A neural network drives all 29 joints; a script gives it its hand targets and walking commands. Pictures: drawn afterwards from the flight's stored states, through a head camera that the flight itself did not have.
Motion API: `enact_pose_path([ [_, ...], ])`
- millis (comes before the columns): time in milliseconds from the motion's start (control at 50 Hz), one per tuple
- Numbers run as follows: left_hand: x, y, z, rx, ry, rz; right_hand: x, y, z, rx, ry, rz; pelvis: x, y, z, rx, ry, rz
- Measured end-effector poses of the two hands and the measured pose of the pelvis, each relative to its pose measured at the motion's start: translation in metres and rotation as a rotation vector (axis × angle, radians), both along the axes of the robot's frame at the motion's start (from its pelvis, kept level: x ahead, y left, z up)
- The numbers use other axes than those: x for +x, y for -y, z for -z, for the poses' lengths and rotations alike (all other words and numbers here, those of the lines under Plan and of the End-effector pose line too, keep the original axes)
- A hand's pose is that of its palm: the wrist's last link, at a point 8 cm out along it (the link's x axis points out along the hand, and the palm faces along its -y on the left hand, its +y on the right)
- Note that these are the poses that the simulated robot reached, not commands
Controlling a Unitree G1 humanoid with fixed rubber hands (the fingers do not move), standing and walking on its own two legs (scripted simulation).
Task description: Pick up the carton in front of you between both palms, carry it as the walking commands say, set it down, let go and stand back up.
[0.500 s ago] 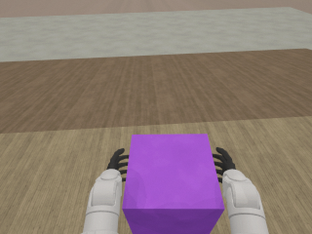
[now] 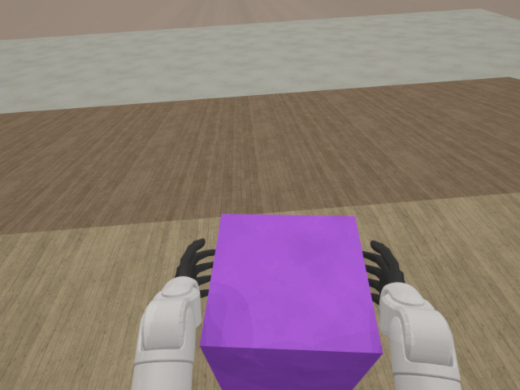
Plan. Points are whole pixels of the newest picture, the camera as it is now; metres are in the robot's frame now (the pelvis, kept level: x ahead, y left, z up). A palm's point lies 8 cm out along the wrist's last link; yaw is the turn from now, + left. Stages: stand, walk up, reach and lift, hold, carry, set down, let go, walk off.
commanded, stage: carry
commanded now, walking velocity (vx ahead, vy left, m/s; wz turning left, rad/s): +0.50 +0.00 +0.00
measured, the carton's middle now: (285, 309) +0.29 +0.00 +0.00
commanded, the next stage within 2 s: none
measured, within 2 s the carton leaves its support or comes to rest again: neither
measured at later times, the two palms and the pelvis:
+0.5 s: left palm (211, 184) +0.51 +0.14 +0.09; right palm (364, 187) +0.48 -0.15 +0.10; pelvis +0.23 +0.01 +0.01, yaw -3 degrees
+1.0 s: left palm (246, 118) +0.82 +0.10 +0.08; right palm (355, 118) +0.81 -0.20 +0.08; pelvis +0.56 -0.05 +0.01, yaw -1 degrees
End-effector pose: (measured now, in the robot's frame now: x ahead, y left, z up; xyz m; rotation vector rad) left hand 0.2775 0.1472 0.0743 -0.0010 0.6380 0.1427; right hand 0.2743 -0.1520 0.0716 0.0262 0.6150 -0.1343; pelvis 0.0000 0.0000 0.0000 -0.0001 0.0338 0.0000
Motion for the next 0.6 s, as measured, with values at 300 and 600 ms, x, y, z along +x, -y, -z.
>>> enact_pose_path([
  [300,0.109,-0.021,-0.005,-0.048,-0.064,-0.021,0.11,-0.022,-0.013,0.009,-0.064,0.021,0.127,-0.021,0.006,0.033,-0.051,0.054],
  [600,0.299,0.021,-0.009,-0.044,-0.094,0.024,0.286,0.021,-0.016,0.042,-0.092,0.089,0.303,0.008,0.003,-0.008,-0.05,0.043],
])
